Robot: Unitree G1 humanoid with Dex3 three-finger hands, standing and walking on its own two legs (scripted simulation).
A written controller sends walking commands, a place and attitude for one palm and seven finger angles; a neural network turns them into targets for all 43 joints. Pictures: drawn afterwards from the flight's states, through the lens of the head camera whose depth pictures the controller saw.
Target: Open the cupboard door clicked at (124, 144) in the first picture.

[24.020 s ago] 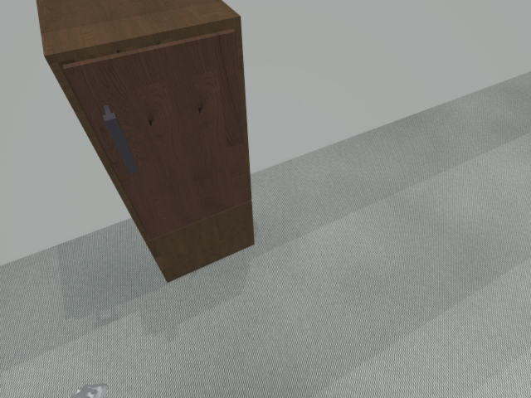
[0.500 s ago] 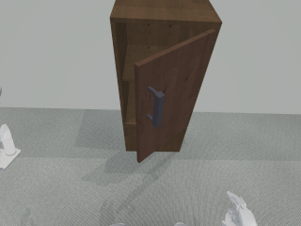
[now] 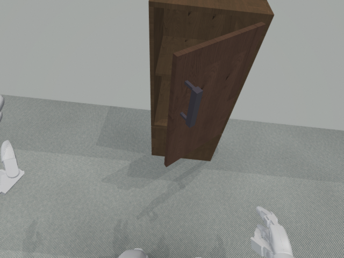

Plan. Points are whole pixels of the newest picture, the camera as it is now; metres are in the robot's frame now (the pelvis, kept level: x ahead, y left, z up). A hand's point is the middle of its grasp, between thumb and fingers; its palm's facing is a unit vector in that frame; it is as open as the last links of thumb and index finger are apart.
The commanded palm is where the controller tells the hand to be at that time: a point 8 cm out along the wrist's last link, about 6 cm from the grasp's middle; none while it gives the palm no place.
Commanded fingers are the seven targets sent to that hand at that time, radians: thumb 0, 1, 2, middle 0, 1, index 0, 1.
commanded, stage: step back with the hand held close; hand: left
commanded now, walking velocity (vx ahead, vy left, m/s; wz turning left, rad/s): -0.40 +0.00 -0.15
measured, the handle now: (189, 104) +0.55 -0.01 +0.00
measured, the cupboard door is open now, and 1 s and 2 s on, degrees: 41 41 41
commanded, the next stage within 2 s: stop stepping back and stand still in 0.16 s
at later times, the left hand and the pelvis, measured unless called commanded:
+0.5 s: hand (36, 252) +0.11 +0.18 +0.17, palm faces +0.21 -0.83 -0.52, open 7.4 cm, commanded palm +0.06 +0.24 +0.18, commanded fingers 0.00 0.90 0.90 -0.20 -0.30 -0.20 -0.30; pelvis -0.13 -0.03 +0.01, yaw -11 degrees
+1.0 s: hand out of the picture +0.06 +0.22 +0.16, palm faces +0.32 -0.86 -0.41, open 7.4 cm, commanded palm +0.02 +0.26 +0.18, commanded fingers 0.00 0.90 0.90 -0.20 -0.30 -0.20 -0.30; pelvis -0.17 -0.01 +0.01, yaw -10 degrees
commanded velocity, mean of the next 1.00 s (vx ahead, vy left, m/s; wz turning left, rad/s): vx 0.00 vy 0.04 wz -0.03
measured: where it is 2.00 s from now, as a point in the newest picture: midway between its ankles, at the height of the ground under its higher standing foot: outside the picture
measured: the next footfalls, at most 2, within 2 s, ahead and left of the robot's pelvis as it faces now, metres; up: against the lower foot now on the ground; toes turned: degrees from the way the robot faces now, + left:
left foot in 0.04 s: +0.07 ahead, +0.11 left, +0.00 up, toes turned +2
right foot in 0.38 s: -0.18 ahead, -0.13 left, +0.00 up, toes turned -9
